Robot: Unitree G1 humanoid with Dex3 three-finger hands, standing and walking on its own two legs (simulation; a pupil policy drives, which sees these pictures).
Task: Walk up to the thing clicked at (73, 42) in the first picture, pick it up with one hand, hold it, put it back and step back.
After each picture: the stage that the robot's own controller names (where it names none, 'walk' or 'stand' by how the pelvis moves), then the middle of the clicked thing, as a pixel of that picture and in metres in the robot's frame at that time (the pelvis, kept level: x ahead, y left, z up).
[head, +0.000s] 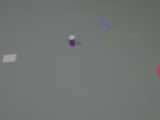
stand; (72, 41) +1.36 +0.11 -0.72
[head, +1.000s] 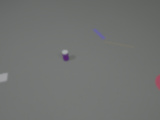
walk; (65, 55) +1.21 +0.25 -0.72
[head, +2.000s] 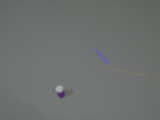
walk; (60, 91) +0.70 +0.28 -0.72
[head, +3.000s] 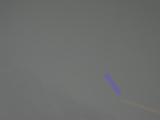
walk; out of the picture +0.41 +0.20 -0.71
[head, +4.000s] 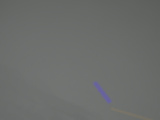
stand; out of the picture +0.31 +0.20 -0.72
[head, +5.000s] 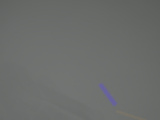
stand; out of the picture +0.31 +0.19 -0.73
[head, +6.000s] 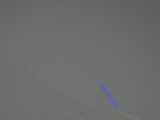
stand; out of the picture +0.30 +0.20 -0.73
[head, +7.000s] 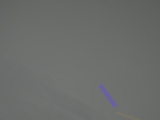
stand; out of the picture +0.30 +0.20 -0.73
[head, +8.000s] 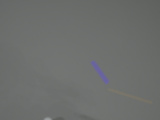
go down; out of the picture +0.32 +0.20 -0.67
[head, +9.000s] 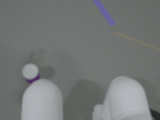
go down; (31, 74) +0.40 +0.20 -0.30
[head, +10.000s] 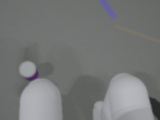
close in; (29, 71) +0.39 +0.20 -0.29
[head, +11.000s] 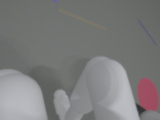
close in; out of the picture +0.39 +0.24 -0.22
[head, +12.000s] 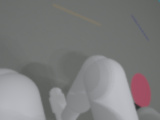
close; out of the picture +0.38 +0.25 -0.22
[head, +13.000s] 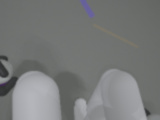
lift; out of the picture +0.32 +0.24 -0.15
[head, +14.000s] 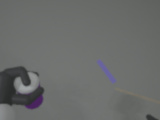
lift; (30, 91) +0.31 +0.18 +0.01
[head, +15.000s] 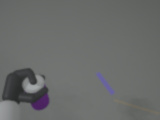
hold; (37, 93) +0.32 +0.16 -0.01
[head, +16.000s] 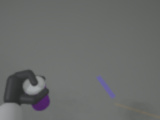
hold; (37, 94) +0.32 +0.17 -0.01
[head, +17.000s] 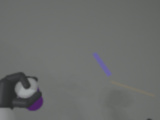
crouch; (30, 95) +0.32 +0.18 -0.07
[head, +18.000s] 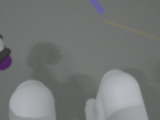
lower; out of the picture +0.43 +0.24 -0.12
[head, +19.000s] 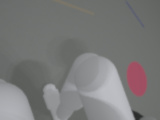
lower; out of the picture +0.42 +0.27 -0.23
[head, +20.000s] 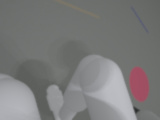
lower; out of the picture +0.41 +0.27 -0.23
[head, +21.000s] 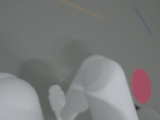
lower; out of the picture +0.40 +0.27 -0.23
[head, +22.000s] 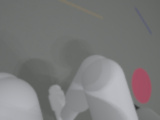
lower; out of the picture +0.40 +0.27 -0.23
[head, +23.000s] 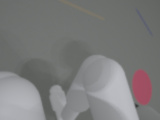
open; out of the picture +0.39 +0.25 -0.23
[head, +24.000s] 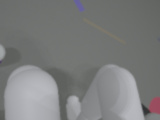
stand; out of the picture +0.40 +0.23 -0.24
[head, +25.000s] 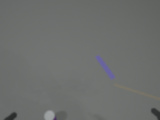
stand; (50, 117) +0.36 +0.19 -0.59
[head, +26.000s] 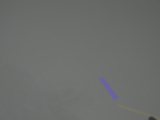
stand; out of the picture +0.34 +0.19 -0.67
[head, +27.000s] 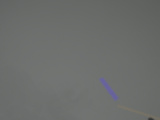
stand; out of the picture +0.34 +0.18 -0.67
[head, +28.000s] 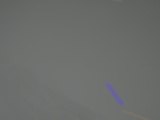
stand; out of the picture +0.36 +0.18 -0.72
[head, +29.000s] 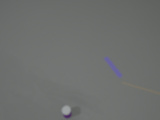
walk; (66, 112) +0.41 +0.14 -0.71
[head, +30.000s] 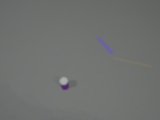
walk; (64, 83) +0.64 +0.16 -0.70
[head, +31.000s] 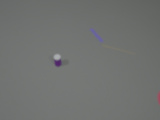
stand; (57, 60) +0.96 +0.23 -0.70
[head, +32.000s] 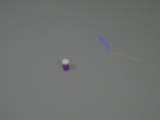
stand; (65, 65) +1.00 +0.16 -0.72
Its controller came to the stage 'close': yes
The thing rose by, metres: 0.71
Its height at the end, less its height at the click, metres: +0.00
